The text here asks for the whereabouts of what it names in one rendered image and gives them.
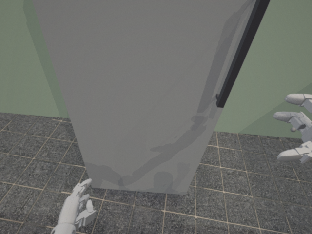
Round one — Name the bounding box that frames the left robot forearm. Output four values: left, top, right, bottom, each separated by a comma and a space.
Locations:
50, 223, 76, 234

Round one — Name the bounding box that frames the left robot hand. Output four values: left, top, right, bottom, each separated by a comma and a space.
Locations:
57, 179, 96, 230

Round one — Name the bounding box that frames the fridge door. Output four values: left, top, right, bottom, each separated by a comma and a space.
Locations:
32, 0, 269, 195

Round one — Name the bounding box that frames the right robot hand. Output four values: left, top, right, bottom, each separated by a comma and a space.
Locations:
273, 94, 312, 164

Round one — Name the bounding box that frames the handle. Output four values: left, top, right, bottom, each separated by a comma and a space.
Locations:
216, 0, 270, 108

